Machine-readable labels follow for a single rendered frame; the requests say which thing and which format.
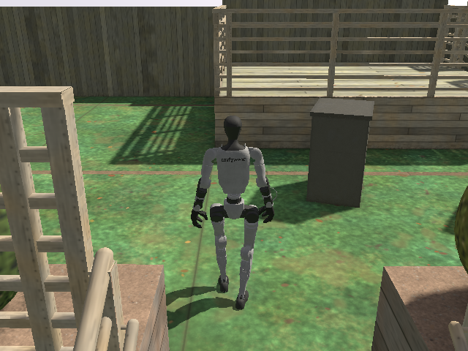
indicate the right robot upper arm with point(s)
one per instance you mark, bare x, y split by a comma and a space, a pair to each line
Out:
259, 166

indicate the left robot upper arm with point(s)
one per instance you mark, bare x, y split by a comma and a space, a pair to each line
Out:
210, 155

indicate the robot left thigh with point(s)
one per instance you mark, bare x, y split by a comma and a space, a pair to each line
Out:
217, 220

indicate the robot right hand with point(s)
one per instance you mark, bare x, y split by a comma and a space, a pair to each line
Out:
268, 211

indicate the robot right foot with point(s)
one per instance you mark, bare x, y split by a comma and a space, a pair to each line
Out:
240, 304

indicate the left robot forearm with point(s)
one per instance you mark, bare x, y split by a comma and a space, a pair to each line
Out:
199, 198

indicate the robot left hand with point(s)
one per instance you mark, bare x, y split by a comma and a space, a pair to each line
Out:
195, 217

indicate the right robot forearm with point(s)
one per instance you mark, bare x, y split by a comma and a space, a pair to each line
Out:
266, 194

